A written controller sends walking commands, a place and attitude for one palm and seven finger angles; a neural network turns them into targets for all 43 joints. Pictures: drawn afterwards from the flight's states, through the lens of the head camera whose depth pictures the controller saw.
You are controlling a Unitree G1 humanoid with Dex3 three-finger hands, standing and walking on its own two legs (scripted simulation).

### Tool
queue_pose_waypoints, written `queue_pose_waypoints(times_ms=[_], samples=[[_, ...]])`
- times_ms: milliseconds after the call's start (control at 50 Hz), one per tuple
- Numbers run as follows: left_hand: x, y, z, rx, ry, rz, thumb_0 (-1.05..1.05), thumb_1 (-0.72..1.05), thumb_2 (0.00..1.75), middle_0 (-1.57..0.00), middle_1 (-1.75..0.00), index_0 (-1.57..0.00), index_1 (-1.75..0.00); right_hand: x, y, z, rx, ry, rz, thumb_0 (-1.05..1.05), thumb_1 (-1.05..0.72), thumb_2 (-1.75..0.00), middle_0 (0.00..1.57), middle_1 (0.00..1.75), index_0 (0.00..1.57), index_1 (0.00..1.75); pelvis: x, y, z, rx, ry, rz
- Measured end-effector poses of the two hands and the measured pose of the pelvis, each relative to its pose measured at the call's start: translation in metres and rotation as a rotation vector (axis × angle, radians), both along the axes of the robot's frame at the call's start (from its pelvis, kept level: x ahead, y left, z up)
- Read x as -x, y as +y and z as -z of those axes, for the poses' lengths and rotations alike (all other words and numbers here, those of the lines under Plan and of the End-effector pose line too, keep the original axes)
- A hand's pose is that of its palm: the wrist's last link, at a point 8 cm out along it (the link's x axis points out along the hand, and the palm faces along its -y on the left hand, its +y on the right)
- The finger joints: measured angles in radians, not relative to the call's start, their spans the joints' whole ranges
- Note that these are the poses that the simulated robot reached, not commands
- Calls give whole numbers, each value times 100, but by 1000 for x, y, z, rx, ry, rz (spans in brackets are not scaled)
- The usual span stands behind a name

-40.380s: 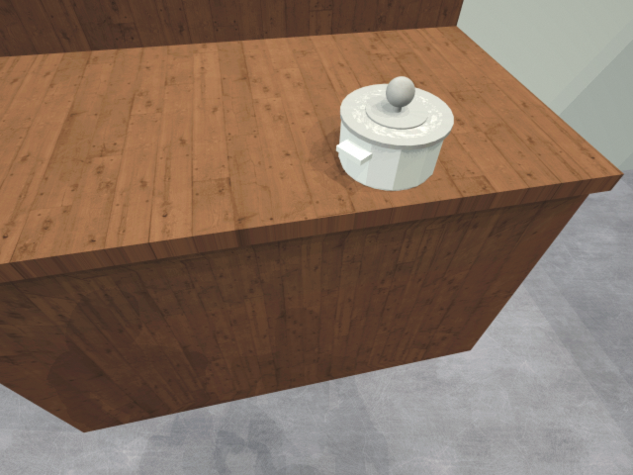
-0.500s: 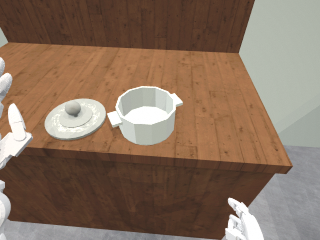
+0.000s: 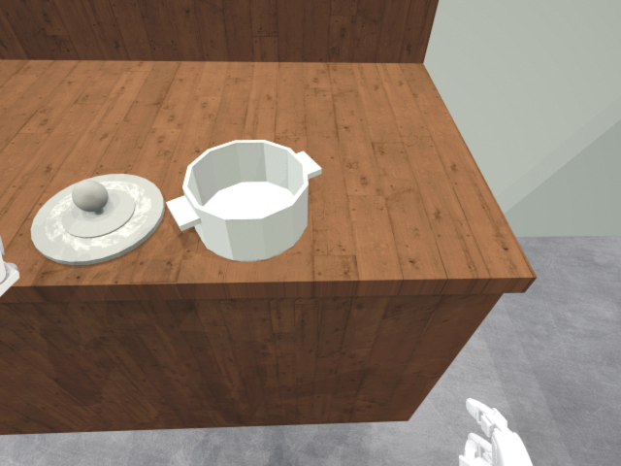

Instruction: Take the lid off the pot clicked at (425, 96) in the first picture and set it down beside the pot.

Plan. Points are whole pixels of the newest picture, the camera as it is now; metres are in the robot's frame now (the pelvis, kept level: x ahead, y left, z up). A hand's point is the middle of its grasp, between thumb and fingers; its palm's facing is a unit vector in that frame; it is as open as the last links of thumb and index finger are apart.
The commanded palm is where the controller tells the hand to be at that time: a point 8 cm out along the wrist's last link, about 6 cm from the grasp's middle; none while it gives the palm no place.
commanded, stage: step back with the hand held close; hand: left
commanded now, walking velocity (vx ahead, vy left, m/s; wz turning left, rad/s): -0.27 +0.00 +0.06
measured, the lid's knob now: (90, 196) +0.44 +0.35 +0.10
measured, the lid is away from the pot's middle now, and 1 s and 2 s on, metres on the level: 0.23 0.23 0.23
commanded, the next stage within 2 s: stop stepping back and stand still in 0.70 s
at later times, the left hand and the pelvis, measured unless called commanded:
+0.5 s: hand out of the picture +0.09 +0.26 +0.27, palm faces +0.53 -0.77 -0.35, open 7.4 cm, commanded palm +0.01 +0.29 +0.27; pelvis -0.12 +0.02 +0.00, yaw -1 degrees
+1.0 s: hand out of the picture -0.09 +0.33 +0.26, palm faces +0.49 -0.81 -0.32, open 7.4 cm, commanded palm -0.16 +0.36 +0.27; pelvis -0.28 +0.08 +0.00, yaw +1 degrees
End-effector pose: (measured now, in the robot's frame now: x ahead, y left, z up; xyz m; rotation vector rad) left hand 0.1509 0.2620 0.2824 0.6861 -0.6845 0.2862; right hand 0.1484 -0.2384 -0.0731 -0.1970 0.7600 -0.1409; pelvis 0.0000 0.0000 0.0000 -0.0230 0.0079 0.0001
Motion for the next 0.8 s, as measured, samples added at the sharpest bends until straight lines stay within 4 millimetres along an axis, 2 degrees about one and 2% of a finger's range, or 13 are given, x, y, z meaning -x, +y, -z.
queue_pose_waypoints(times_ms=[60, 120, 240, 300, 400, 480, 540, 580, 640, 680, 740, 800], samples=[[1, 2, 2, 28, -9, -13, 1, 89, 90, -21, -30, -22, -30, 8, -1, 2, -14, 15, 4, 2, -90, -90, 20, 30, 20, 30, 16, -3, -1, 5, -5, -13], [7, 6, 13, 43, 38, -7, 1, 89, 90, -21, -30, -22, -30, 20, -2, -1, -13, -2, 27, 2, -91, -90, 20, 30, 21, 30, 30, -3, 0, 14, 0, -8], [44, 14, 34, 66, 102, 39, 1, 89, 90, -21, -30, -22, -30, 51, 3, -13, 54, -26, 52, 1, -91, -90, 20, 30, 20, 30, 55, 9, 2, 9, 2, -6], [69, 20, 29, 56, 70, 26, 1, 88, 90, -22, -30, -22, -30, 65, 12, -18, 73, -48, 39, 1, -91, -90, 20, 30, 20, 30, 65, 14, 2, 3, -2, -2], [101, 32, 3, 58, -92, -38, 1, 88, 90, -22, -30, -22, -30, 80, 31, -15, 44, -72, -16, 1, -90, -90, 20, 30, 20, 30, 83, 18, -1, 17, 20, -8], [107, 34, 5, 87, -133, -45, 1, 89, 90, -21, -30, -21, -30, 91, 40, -5, 6, -69, -60, 1, -90, -90, 20, 30, 21, 30, 111, 16, 2, 21, 32, 16], [104, 31, 17, 125, -65, 6, 1, 89, 90, -20, -30, -21, -30, 107, 42, -3, -4, -47, -57, 1, -90, -90, 20, 30, 21, 30, 135, 18, 0, 46, 15, 7], [109, 25, 25, 117, -10, 60, 1, 89, 90, -20, -30, -21, -30, 122, 40, -6, -3, -45, -29, 1, -90, -90, 20, 30, 21, 30, 147, 20, 0, 51, 7, 10], [130, 20, 33, 74, 47, 141, 1, 89, 90, -21, -30, -21, -30, 148, 34, -13, 28, -56, 21, 1, -90, -90, 20, 30, 21, 30, 160, 27, 3, 61, -6, 18], [150, 22, 32, 41, 40, 178, 1, 89, 90, -21, -30, -22, -30, 165, 30, -17, 67, -56, 49, 1, -90, -90, 20, 30, 21, 30, 166, 34, 6, 70, -13, 18], [180, 36, 23, 2, -55, 192, 1, 88, 90, -22, -30, -22, -30, 189, 30, -20, 132, -45, 73, 1, -90, -90, 20, 30, 21, 30, 176, 48, 10, 88, -24, 16], [204, 58, 8, 0, -184, 146, 1, 88, 90, -22, -30, -22, -30, 208, 39, -20, 162, -44, 74, 2, -90, -90, 20, 30, 20, 30, 194, 60, 9, 111, -31, 15]])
